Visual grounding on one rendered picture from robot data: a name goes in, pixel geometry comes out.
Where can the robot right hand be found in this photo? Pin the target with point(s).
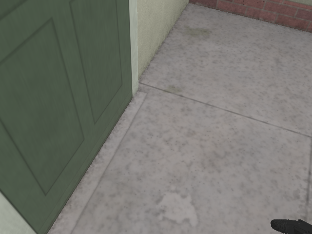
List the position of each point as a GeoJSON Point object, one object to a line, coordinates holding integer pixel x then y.
{"type": "Point", "coordinates": [289, 226]}

